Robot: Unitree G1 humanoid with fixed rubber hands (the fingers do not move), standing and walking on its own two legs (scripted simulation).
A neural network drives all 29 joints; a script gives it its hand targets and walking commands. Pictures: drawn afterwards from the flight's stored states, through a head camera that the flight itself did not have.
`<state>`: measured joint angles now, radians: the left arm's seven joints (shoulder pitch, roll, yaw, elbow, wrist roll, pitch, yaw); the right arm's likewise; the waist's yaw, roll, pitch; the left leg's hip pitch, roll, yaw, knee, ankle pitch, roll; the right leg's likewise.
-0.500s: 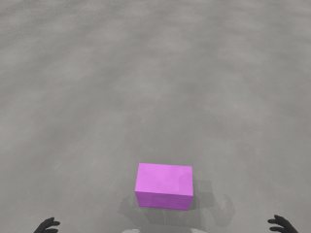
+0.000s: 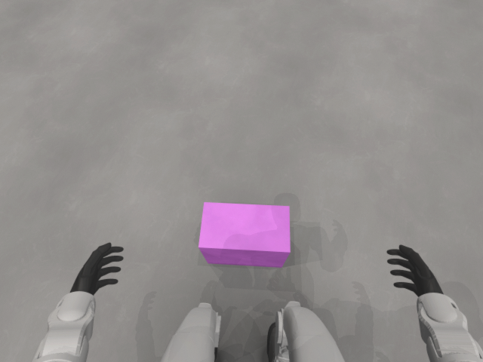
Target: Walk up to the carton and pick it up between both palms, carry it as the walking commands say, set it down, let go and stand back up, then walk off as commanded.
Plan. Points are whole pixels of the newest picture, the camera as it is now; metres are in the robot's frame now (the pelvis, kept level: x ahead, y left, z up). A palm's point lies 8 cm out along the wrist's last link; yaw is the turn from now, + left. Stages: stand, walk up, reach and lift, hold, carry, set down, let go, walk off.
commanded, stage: reach and lift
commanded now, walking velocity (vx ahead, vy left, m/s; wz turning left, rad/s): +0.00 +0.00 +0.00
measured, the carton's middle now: (245, 237) +0.46 +0.02 -0.59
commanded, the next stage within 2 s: none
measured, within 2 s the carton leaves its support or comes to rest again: neither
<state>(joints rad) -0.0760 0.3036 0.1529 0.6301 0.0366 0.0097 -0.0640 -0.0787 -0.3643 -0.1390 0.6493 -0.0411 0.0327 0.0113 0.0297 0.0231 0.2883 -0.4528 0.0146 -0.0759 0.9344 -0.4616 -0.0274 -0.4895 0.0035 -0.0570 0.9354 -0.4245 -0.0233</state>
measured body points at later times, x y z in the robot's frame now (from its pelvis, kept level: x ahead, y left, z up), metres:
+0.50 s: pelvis -0.01 +0.04 -0.04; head +0.18 +0.05 +0.36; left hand +0.33 +0.28 -0.15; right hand +0.34 -0.23 -0.13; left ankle +0.03 +0.16 -0.69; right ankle +0.05 -0.09 -0.69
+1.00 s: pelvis -0.04 +0.02 -0.07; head +0.30 +0.02 +0.22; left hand +0.46 +0.26 -0.21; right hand +0.47 -0.21 -0.22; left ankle +0.02 +0.16 -0.69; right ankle +0.04 -0.09 -0.69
